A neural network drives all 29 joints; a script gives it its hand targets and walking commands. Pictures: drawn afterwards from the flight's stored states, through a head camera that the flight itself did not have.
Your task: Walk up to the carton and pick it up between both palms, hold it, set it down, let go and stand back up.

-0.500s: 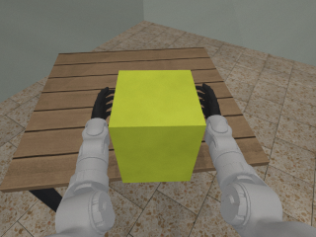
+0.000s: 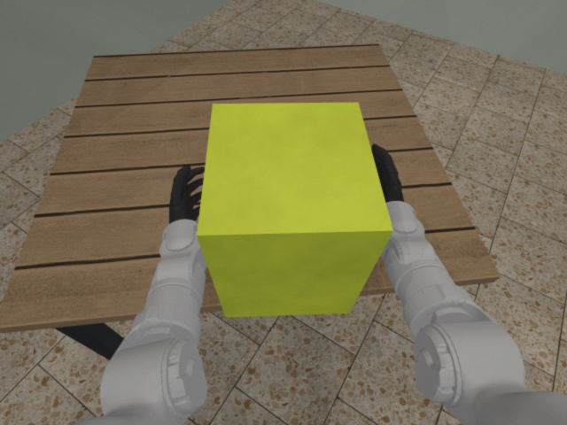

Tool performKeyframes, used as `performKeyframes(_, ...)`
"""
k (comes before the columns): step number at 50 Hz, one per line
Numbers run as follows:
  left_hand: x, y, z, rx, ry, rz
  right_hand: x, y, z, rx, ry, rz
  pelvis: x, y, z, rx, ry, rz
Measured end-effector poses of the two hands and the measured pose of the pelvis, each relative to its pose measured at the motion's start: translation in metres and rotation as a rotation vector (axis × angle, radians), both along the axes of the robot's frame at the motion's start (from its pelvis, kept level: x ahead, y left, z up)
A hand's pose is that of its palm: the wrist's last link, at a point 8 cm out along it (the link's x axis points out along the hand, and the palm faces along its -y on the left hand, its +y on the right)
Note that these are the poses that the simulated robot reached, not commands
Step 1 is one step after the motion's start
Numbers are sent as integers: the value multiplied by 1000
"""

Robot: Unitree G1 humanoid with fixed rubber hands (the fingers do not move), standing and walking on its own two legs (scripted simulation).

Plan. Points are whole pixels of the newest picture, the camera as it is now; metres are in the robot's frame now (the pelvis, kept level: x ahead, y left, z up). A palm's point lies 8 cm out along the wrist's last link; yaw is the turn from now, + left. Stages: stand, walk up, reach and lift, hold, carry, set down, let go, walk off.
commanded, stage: set down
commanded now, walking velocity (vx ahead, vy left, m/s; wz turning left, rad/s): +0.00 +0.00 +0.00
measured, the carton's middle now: (287, 217) +0.39 +0.02 +0.05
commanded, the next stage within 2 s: none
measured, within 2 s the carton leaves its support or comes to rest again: neither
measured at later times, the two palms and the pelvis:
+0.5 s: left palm (161, 240) +0.35 +0.20 +0.04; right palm (410, 227) +0.37 -0.16 +0.04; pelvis -0.01 +0.00 +0.00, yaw +0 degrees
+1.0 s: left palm (149, 277) +0.29 +0.20 +0.05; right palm (434, 271) +0.30 -0.18 +0.05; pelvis -0.05 +0.00 +0.00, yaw +0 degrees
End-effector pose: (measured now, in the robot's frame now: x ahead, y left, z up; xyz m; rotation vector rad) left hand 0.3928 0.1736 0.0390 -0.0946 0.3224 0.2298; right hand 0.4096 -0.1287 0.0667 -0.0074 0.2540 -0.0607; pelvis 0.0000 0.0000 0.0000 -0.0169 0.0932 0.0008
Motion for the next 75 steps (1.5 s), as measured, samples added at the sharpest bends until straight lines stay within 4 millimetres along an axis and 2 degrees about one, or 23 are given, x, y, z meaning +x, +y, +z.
performKeyframes(9, 13, 12, 12, 6, -68, 16, 16, 1, 10, -34, -62, 14, 10, 9, -2, -12, 75, -2)
performKeyframes(17, 1, 13, 11, 27, -43, -8, 7, -9, 4, -45, -47, 16, 7, 10, -2, -13, 68, -3)
performKeyframes(22, -23, 22, 12, 55, -67, 14, -14, -24, -11, -45, -26, 15, 0, 7, -2, -9, 58, -3)
performKeyframes(27, -52, 26, 0, 40, -37, 13, -48, -43, -29, -32, 15, -18, -11, 4, -2, -8, 43, -4)
performKeyframes(30, -64, 28, 1, 14, -45, 20, -62, -49, -25, -21, -3, -31, -21, 4, -2, -9, 29, -4)
performKeyframes(36, -80, 30, 16, 12, -99, 15, -75, -44, -7, -9, -27, 4, -39, 5, -3, -10, 5, -4)
performKeyframes(44, -95, 25, 11, 15, -60, 0, -94, -44, -14, -6, 29, 20, -50, 5, -3, -10, -11, -5)
performKeyframes(54, -111, 32, 9, 23, -70, 25, -119, -56, -26, -10, 19, 19, -45, 1, -2, -5, -4, -4)
performKeyframes(62, -148, 39, -1, 26, -25, 45, -143, -68, -21, 0, -25, 9, -30, -5, 0, 3, -22, -3)
performKeyframes(71, -180, 40, 15, 30, -64, 54, -176, -79, -11, 0, -51, -26, -18, -9, 1, 8, -80, -2)
performKeyframes(75, -191, 38, 15, 32, -51, 45, -196, -80, -15, 2, -24, -37, -17, -10, 1, 9, -112, -1)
